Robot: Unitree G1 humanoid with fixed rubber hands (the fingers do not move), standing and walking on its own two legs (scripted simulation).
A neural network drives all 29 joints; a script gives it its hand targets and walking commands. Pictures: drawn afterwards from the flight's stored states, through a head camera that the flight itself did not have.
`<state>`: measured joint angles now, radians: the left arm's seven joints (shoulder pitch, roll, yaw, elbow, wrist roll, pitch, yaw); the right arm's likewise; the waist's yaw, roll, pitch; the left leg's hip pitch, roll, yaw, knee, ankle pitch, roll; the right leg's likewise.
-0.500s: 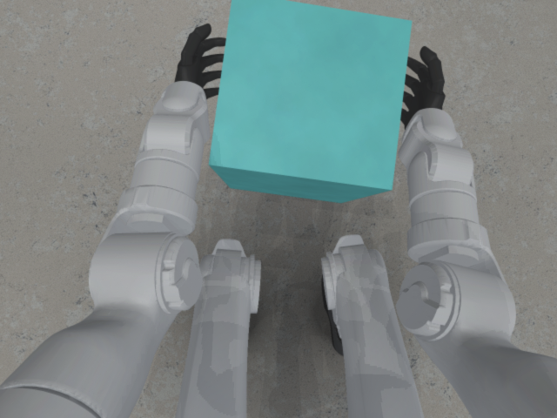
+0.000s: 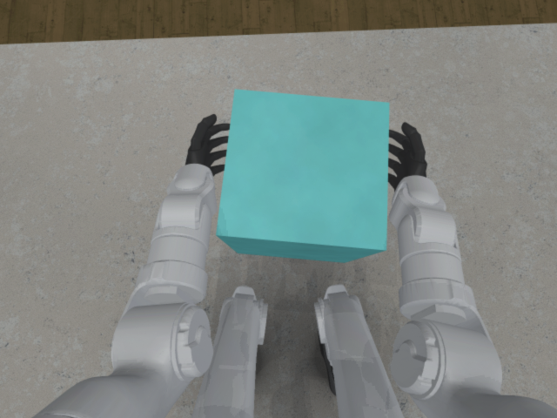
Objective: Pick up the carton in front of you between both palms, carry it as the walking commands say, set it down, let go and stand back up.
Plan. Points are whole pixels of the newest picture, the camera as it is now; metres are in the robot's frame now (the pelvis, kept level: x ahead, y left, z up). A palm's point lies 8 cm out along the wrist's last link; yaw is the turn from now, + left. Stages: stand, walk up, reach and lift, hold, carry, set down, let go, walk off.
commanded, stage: reach and lift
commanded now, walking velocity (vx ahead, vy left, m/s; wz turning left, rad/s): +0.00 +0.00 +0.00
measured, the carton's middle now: (299, 191) +0.44 -0.01 -0.12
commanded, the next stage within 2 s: hold in 1.92 s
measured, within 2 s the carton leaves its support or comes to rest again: neither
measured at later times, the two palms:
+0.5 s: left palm (153, 151) +0.40 +0.14 +0.11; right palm (468, 153) +0.39 -0.16 +0.11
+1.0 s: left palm (58, 118) +0.36 +0.15 +0.24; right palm out of the picture +0.37 -0.15 +0.24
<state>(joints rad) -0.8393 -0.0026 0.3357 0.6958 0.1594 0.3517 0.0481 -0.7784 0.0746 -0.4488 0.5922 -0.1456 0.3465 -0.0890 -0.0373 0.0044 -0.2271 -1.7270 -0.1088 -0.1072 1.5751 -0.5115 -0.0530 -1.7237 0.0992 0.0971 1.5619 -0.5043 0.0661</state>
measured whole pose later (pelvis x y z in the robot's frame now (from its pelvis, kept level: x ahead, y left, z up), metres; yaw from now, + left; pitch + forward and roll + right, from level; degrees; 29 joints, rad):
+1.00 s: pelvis +0.08 +0.00 +0.22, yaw +0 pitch -1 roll +0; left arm -0.25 -0.15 0.25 0.40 0.25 0.59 0.02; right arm -0.27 0.15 -0.27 0.40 -0.26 0.58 -0.02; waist 0.00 0.00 -0.08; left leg -0.20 -0.05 -0.14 0.47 -0.24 -0.02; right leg -0.21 0.04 0.15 0.47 -0.23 0.02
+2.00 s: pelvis +0.08 +0.00 +0.22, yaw +0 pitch -5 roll +0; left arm -0.23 -0.14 0.20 0.24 0.25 0.72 0.01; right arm -0.25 0.15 -0.21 0.25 -0.26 0.70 -0.01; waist 0.00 0.00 -0.01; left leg -0.07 -0.04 -0.14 0.36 -0.20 -0.01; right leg -0.07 0.03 0.14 0.36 -0.20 0.01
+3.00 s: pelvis +0.32 +0.01 +0.20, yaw +1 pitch +5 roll +2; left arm -0.15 -0.13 0.11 -0.39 0.10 1.22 0.10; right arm -0.17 0.14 -0.11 -0.36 -0.09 1.19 -0.10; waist 0.03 -0.05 -0.09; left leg -0.51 0.01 0.21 0.58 -0.26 0.02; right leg 0.00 -0.10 -0.14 0.38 -0.45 0.04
